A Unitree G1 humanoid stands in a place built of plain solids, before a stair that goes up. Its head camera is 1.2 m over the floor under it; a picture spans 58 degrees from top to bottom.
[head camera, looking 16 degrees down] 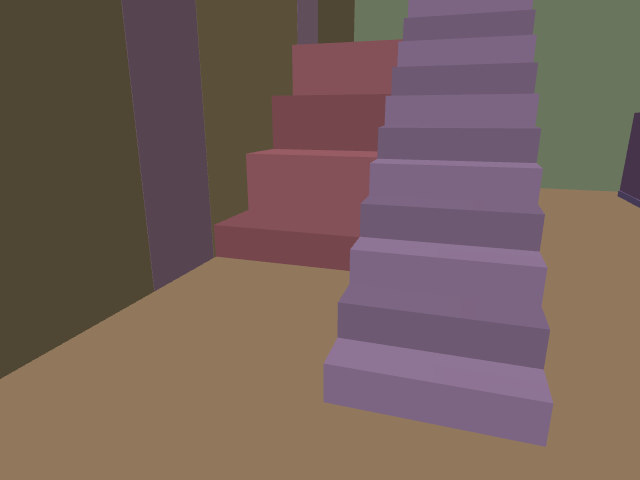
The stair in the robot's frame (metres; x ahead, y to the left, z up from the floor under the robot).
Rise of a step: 0.19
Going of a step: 0.22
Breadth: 0.88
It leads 18 degrees to the right of straight ahead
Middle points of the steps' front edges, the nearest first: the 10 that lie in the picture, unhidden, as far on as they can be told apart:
1.49 -0.43 0.19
1.69 -0.50 0.38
1.90 -0.57 0.57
2.11 -0.63 0.76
2.32 -0.70 0.95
2.52 -0.76 1.13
2.73 -0.83 1.32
2.94 -0.90 1.51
3.15 -0.96 1.70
3.35 -1.03 1.89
